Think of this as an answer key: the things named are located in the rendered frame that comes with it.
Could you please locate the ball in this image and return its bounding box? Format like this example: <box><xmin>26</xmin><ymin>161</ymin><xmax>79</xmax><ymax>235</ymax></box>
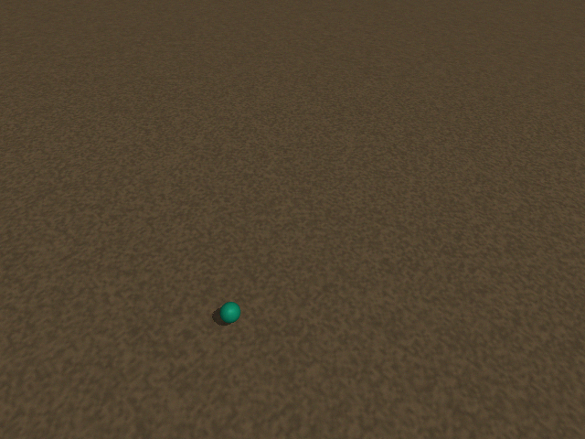
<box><xmin>219</xmin><ymin>302</ymin><xmax>240</xmax><ymax>323</ymax></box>

